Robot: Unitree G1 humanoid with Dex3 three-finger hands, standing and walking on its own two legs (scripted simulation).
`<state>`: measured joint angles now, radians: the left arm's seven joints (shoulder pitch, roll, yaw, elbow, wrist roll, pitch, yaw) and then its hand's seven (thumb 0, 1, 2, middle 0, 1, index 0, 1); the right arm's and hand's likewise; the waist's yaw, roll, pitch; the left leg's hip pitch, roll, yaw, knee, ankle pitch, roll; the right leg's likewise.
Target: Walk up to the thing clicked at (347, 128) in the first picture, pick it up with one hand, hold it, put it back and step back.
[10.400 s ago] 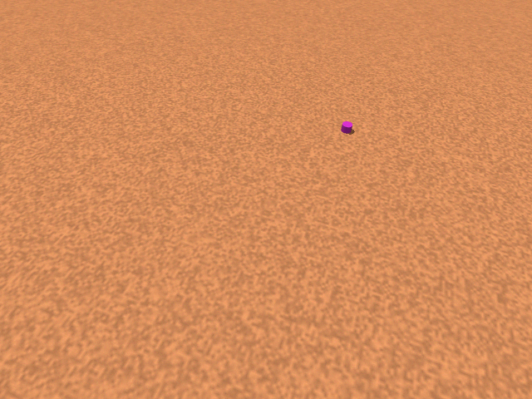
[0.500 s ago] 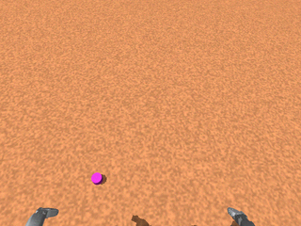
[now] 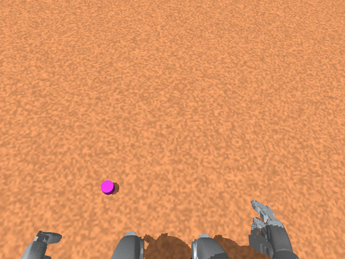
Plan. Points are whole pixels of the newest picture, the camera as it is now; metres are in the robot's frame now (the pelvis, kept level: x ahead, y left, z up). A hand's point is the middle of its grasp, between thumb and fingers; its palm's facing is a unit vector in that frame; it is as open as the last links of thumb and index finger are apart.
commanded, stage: rise first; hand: left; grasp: from above
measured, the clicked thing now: (108, 187) +0.46 +0.28 -0.66
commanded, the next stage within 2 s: none
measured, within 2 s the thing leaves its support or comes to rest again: neither
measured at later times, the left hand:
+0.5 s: hand (72, 226) +0.24 +0.31 -0.32, palm faces -0.46 -0.43 -0.78, open 14.0 cm
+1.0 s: hand (83, 202) +0.34 +0.33 -0.45, palm faces -0.46 -0.07 -0.88, open 14.0 cm
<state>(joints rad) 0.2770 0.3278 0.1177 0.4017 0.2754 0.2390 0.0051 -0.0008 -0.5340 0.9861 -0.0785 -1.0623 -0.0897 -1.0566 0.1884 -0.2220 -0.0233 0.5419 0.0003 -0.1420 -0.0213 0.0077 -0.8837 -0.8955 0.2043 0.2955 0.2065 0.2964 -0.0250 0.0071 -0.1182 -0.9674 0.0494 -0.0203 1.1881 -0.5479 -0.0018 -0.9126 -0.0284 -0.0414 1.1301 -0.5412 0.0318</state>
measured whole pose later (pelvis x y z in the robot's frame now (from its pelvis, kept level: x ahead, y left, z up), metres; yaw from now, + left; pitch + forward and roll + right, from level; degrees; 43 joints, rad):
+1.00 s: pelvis -0.09 +0.00 -0.31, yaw -6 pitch +33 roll -8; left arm -0.73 0.80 0.20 1.17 1.19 -0.36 0.23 0.00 -0.51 1.01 -0.08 -1.01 -0.09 -1.01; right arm 0.12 -0.27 -0.01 0.75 -0.08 0.00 0.10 0.00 -0.90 -0.90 0.20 0.30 0.21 0.30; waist -0.11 -0.01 -0.07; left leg -2.21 0.04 -0.12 2.29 -0.66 0.02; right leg -2.12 -0.01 -0.06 2.20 -0.67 0.04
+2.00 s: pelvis -0.08 +0.00 -0.36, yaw -10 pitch +32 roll -11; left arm -0.91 0.98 0.22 1.41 1.32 -0.38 0.33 0.00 -0.51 0.98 -0.07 -1.05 -0.09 -1.04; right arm 0.08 -0.27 0.10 0.73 -0.19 0.03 0.15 0.00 -0.91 -0.91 0.20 0.30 0.21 0.30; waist -0.20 -0.06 0.01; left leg -2.36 0.03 -0.18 2.48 -0.70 0.01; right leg -2.24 0.01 -0.09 2.36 -0.70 0.06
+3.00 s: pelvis -0.08 +0.01 -0.37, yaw -11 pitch +30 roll -13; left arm -0.97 1.06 0.22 1.48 1.33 -0.39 0.32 0.00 -0.51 0.99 -0.14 -0.97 -0.13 -0.99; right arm 0.09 -0.29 0.16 0.71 -0.20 0.03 0.16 0.00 -0.91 -0.90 0.20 0.29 0.21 0.30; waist -0.24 -0.07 0.05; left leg -2.37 0.03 -0.20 2.50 -0.69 0.02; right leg -2.23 0.02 -0.11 2.36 -0.68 0.06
